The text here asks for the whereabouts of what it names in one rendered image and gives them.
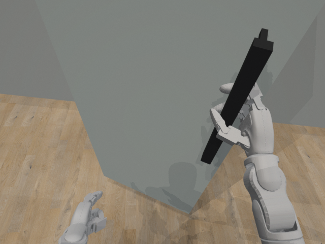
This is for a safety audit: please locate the robot left hand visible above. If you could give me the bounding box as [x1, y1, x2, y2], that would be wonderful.
[70, 191, 107, 235]

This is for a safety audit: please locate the fridge door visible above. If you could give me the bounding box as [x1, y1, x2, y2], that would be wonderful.
[35, 0, 325, 214]

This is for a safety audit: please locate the robot right hand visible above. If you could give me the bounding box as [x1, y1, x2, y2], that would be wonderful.
[210, 83, 274, 157]

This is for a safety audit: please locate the handle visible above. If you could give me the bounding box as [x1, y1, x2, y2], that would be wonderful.
[201, 28, 274, 164]

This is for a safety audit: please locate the left robot forearm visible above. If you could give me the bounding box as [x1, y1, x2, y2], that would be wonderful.
[58, 223, 88, 244]

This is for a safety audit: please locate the right robot forearm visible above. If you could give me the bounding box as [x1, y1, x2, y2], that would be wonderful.
[243, 154, 305, 244]

